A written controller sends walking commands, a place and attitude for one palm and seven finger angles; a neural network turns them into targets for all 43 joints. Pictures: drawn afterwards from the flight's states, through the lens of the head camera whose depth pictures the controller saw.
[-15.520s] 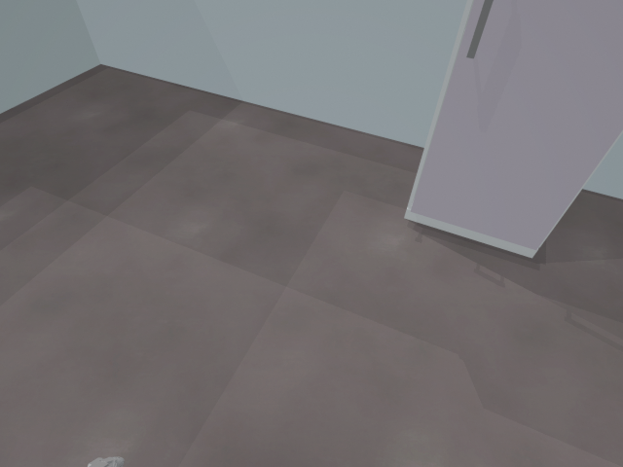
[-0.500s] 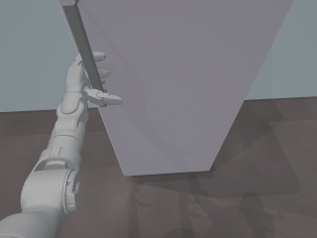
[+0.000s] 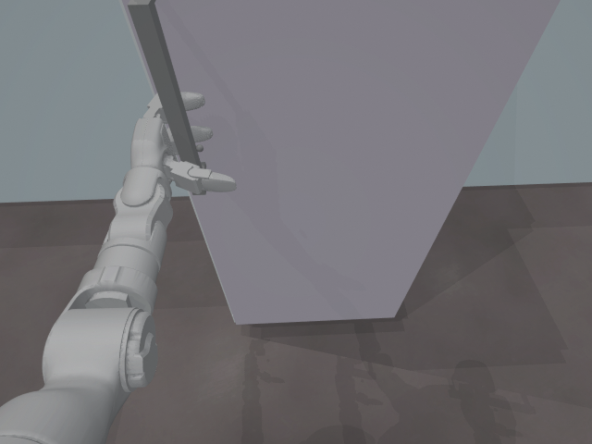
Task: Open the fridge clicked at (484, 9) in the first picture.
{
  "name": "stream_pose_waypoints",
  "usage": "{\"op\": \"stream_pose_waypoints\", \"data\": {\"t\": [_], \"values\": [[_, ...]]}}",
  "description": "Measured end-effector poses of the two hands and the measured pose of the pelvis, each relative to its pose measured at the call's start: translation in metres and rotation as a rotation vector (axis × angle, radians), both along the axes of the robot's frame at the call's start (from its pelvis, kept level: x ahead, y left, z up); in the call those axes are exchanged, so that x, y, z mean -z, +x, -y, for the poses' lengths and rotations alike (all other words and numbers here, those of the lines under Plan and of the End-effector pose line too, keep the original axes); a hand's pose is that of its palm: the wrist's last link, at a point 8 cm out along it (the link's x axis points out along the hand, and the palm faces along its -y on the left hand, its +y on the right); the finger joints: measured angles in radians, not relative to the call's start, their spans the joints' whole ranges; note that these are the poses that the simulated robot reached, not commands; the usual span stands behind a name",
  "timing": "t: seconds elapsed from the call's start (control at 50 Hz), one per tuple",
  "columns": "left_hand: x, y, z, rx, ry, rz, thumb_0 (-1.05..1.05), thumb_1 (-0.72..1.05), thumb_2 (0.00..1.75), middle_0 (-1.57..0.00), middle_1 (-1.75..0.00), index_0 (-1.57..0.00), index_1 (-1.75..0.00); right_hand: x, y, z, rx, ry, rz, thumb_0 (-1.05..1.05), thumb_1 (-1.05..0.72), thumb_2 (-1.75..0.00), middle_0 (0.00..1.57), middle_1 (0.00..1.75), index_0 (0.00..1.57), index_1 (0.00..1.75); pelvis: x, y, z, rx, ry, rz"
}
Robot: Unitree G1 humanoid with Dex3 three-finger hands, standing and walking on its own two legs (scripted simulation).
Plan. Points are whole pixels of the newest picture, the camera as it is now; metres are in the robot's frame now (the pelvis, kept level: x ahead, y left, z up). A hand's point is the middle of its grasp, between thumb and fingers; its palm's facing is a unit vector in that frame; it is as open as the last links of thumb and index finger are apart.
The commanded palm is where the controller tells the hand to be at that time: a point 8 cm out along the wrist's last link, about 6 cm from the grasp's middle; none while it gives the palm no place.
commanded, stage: grip the handle and tug to test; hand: left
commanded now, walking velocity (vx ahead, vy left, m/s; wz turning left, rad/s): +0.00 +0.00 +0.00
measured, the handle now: (179, 108) +0.52 +0.17 +0.18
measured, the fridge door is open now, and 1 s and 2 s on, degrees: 0 0 0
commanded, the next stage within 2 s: pull the door a little, standing still in 1.52 s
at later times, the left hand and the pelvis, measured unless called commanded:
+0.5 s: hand (200, 146) +0.47 +0.14 +0.15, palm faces +0.05 -1.00 -0.01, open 10.4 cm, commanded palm +0.45 +0.18 +0.15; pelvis +0.00 +0.00 +0.00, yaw +0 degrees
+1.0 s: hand (199, 145) +0.48 +0.14 +0.15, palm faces +0.05 -1.00 -0.01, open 5.2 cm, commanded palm +0.45 +0.18 +0.15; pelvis +0.00 +0.00 +0.00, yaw +0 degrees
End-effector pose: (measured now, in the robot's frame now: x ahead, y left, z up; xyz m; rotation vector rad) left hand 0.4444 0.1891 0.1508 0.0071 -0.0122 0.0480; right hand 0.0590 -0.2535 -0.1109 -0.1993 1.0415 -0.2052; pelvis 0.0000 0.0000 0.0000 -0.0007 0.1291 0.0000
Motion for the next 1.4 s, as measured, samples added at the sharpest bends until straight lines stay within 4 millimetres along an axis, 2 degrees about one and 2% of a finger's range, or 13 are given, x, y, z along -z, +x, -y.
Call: {"op": "stream_pose_waypoints", "data": {"t": [0.18,0.28,0.56,0.76,0.84,1.18,1.4], "values": [[0.0,0.002,0.0,0.001,0.004,-0.003,-0.01,-0.49,0.3,-0.3,-1.2,-0.28,-1.2,0.001,0.0,-0.002,-0.011,0.003,-0.004,0.01,-0.9,-0.9,0.2,0.3,0.2,0.3,0.001,-0.001,0.0,-0.005,0.0,-0.007],[0.0,0.004,0.0,0.007,-0.001,-0.002,-0.01,-0.39,0.35,-0.31,-1.21,-0.3,-1.22,0.002,-0.003,-0.002,-0.006,0.003,-0.007,0.01,-0.9,-0.9,0.2,0.3,0.2,0.3,0.001,-0.002,0.0,-0.003,0.001,-0.01],[0.001,0.005,-0.001,-0.002,0.001,0.002,0.0,0.18,0.59,-0.37,-1.29,-0.35,-1.3,0.003,-0.009,-0.001,0.002,0.004,-0.028,0.01,-0.9,-0.9,0.2,0.3,0.2,0.3,0.001,0.0,0.0,-0.002,0.0,-0.012],[0.001,0.006,-0.001,0.004,-0.002,-0.001,0.01,0.64,0.78,-0.42,-1.36,-0.4,-1.36,0.001,-0.003,0.0,0.008,0.001,-0.014,0.01,-0.9,-0.9,0.2,0.3,0.2,0.3,0.001,0.002,0.0,0.003,-0.001,-0.011],[0.001,0.007,-0.002,0.003,0.0,-0.003,0.01,0.77,0.84,-0.43,-1.38,-0.42,-1.38,0.001,0.0,0.0,0.003,0.0,-0.012,0.01,-0.9,-0.9,0.2,0.3,0.2,0.3,0.001,0.003,0.0,-0.001,-0.002,-0.013],[0.001,0.007,-0.001,-0.004,0.0,-0.002,0.01,0.77,0.84,-0.44,-1.4,-0.41,-1.4,0.002,0.008,-0.005,-0.012,0.014,-0.007,0.01,-0.9,-0.9,0.2,0.3,0.2,0.3,0.001,0.006,-0.001,-0.003,-0.003,-0.015],[0.001,0.005,0.0,-0.006,-0.004,0.006,0.01,0.79,0.81,-0.39,-1.4,-0.37,-1.4,-0.003,0.022,-0.006,0.023,0.03,0.031,0.01,-0.9,-0.9,0.2,0.3,0.2,0.3,-0.003,0.02,-0.003,0.023,-0.006,-0.006]]}}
